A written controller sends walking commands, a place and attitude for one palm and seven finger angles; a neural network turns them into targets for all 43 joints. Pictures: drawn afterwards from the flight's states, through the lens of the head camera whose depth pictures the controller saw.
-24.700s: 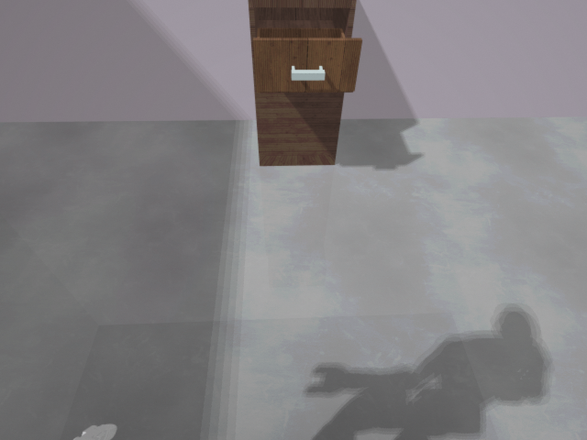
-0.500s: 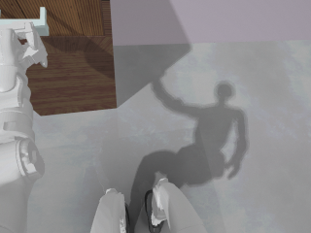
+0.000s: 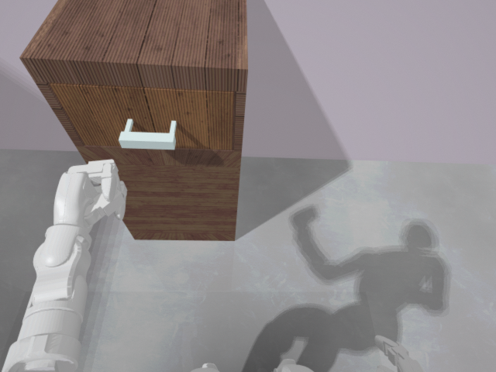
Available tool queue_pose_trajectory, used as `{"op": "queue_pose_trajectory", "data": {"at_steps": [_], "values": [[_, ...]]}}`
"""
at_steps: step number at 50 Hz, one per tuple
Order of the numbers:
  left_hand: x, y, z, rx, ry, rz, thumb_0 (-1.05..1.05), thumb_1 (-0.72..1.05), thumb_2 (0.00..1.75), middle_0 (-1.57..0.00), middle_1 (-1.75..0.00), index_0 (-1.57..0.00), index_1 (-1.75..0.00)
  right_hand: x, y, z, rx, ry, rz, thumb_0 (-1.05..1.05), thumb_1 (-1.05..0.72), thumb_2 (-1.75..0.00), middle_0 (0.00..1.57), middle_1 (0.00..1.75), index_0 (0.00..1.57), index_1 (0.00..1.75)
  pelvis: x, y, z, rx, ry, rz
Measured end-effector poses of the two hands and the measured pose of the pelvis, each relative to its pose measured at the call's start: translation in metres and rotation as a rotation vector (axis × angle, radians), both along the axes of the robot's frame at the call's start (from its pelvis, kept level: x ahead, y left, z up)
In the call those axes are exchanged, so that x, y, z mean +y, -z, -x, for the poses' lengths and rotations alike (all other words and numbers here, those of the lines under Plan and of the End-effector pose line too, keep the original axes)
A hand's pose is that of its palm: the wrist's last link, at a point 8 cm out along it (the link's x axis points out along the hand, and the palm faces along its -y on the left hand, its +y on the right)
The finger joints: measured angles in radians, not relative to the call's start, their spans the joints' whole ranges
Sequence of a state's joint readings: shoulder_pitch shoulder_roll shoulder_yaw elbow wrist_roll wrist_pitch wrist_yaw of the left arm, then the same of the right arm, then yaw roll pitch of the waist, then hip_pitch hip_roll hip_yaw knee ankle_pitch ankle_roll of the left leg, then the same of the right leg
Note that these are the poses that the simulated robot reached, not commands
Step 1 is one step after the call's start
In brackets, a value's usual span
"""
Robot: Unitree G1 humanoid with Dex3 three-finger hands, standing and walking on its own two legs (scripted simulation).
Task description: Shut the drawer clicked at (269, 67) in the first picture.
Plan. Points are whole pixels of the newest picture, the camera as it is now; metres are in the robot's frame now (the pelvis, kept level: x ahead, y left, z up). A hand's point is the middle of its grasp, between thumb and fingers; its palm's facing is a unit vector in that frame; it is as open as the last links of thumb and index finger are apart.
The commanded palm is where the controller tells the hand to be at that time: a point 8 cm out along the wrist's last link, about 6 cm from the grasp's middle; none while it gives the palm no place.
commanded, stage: draw the hand back to the body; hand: left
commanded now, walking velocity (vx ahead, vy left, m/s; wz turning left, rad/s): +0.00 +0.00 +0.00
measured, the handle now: (149, 132) +0.59 +0.23 -0.04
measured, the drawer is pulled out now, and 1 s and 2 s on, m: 0.00 0.00 0.00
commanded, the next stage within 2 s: step back with the hand held close in 0.92 s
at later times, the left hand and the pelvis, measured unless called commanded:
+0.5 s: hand (37, 251) +0.24 +0.23 +0.16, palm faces +0.30 -0.91 -0.29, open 3.3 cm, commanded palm +0.19 +0.28 +0.18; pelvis +0.00 +0.00 +0.05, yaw +1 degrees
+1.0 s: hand out of the picture +0.17 +0.22 +0.20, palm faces +0.40 -0.83 -0.37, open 3.3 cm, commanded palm +0.12 +0.26 +0.23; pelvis -0.01 -0.02 +0.05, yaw +1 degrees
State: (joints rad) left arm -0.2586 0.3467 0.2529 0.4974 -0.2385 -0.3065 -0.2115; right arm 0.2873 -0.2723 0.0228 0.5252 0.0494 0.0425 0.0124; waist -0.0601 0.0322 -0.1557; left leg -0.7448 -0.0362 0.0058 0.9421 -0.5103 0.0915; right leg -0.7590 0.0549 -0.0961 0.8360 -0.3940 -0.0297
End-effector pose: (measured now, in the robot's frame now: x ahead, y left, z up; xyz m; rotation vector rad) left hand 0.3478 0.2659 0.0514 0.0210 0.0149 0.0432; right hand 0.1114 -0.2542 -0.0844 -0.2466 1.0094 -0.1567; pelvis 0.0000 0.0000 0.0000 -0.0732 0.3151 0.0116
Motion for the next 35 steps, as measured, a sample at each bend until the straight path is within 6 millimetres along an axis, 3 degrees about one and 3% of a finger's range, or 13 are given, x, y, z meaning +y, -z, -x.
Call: {"op": "queue_pose_trajectory", "data": {"at_steps": [3,7,15,23,35], "values": [[-0.005,-0.010,0.017,-0.003,0.036,-0.007,0.02,0.90,0.90,-1.40,-1.60,-1.40,-1.60,0.003,-0.009,-0.019,-0.076,-0.018,0.001,0.00,-0.91,-0.89,0.20,0.30,0.20,0.30,0.003,-0.004,0.001,-0.035,-0.003,-0.003],[-0.007,-0.032,0.041,0.033,-0.018,-0.139,0.02,0.90,0.90,-1.40,-1.60,-1.40,-1.60,0.014,-0.023,-0.037,-0.150,-0.019,-0.013,0.00,-0.91,-0.89,0.20,0.30,0.20,0.30,0.005,-0.014,0.000,-0.094,0.006,-0.019],[0.010,-0.073,0.090,0.047,-0.194,-0.234,0.02,0.90,0.90,-1.40,-1.60,-1.40,-1.60,0.043,-0.046,-0.062,-0.250,-0.057,-0.069,0.00,-0.90,-0.89,0.20,0.30,0.20,0.30,0.006,-0.034,-0.002,-0.209,0.000,-0.033],[0.010,-0.114,0.133,-0.019,-0.255,-0.273,0.02,0.90,0.90,-1.40,-1.60,-1.40,-1.60,0.054,-0.058,-0.071,-0.294,-0.126,-0.094,0.01,-0.90,-0.89,0.21,0.30,0.20,0.30,0.005,-0.046,-0.004,-0.295,-0.012,-0.042],[0.008,-0.163,0.195,-0.117,-0.323,-0.384,0.02,0.90,0.90,-1.40,-1.60,-1.40,-1.60,0.036,-0.064,-0.066,-0.328,-0.142,-0.088,0.01,-0.90,-0.89,0.20,0.30,0.20,0.30,-0.007,-0.052,-0.003,-0.354,-0.010,-0.048]]}}
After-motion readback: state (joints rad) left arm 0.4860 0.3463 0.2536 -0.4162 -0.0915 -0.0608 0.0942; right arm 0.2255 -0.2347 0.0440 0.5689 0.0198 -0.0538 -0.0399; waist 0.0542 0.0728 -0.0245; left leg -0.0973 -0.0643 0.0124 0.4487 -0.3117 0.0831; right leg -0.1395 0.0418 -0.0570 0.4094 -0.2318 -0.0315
